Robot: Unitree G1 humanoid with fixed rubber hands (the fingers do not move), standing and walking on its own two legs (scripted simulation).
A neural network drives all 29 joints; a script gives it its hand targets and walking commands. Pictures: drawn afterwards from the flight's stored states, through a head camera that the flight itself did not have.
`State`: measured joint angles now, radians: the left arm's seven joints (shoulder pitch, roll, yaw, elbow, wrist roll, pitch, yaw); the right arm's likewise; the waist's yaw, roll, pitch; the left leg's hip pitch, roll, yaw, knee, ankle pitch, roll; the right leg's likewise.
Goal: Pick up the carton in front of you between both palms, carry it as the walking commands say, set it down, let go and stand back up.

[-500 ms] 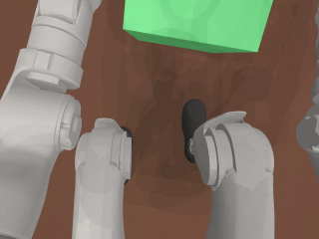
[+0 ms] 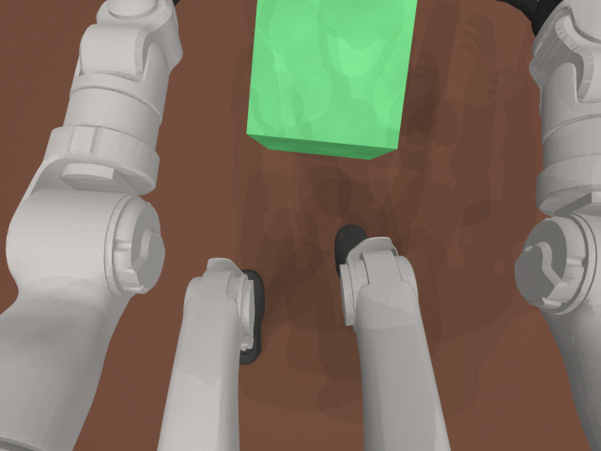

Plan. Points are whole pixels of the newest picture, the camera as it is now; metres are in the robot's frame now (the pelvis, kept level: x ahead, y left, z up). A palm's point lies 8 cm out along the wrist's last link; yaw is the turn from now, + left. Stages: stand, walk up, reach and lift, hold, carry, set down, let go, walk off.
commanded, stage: set down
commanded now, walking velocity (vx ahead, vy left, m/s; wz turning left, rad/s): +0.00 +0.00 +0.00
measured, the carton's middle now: (326, 89) +0.54 -0.11 -0.37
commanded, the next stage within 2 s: let go in 0.42 s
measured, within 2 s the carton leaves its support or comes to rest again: neither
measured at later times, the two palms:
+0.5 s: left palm out of the picture +0.60 +0.06 +0.03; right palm out of the picture +0.52 -0.32 +0.03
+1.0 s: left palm out of the picture +0.43 +0.13 +0.14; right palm out of the picture +0.35 -0.30 +0.13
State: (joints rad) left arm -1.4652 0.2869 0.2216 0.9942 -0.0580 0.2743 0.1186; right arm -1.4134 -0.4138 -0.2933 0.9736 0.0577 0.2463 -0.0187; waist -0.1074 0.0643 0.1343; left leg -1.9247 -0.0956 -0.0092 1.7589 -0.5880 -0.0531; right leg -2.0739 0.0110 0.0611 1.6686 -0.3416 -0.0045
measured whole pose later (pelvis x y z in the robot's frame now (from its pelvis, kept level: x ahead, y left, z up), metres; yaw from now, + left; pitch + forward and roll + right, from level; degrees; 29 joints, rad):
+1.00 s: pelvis +0.07 -0.02 +0.23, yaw -4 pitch +25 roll +2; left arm -0.40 0.10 0.19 0.59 0.09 0.10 0.06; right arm -0.36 -0.26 -0.19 0.59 -0.05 0.08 0.13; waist -0.06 0.02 0.00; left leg -0.88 -0.03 -0.08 0.77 -0.33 -0.05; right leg -1.01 0.03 0.02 0.72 -0.15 -0.03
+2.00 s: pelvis +0.14 +0.01 +0.27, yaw -5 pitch +0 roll -1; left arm 0.19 0.23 0.03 0.60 0.04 0.06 0.00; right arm 0.20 -0.26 -0.03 0.50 -0.03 0.11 -0.01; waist -0.01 0.02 0.02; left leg -0.15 -0.02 -0.07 0.53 -0.39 0.01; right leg -0.29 0.02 0.04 0.53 -0.25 0.01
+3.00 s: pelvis +0.13 -0.02 +0.28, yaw -3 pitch -2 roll +0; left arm 0.13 0.35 0.04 0.97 0.03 0.00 0.01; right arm 0.21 -0.38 -0.01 0.85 -0.03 -0.01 -0.02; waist 0.01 0.02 0.01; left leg -0.06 -0.01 -0.11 0.41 -0.31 -0.03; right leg -0.21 0.03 -0.01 0.47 -0.21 -0.03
